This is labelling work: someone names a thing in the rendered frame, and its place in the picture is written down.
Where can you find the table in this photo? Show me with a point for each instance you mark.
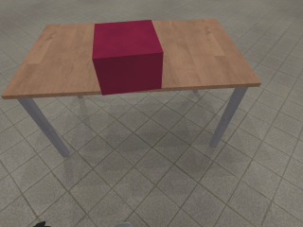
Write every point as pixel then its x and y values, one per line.
pixel 198 54

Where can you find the carton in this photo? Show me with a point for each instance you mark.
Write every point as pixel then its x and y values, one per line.
pixel 127 57

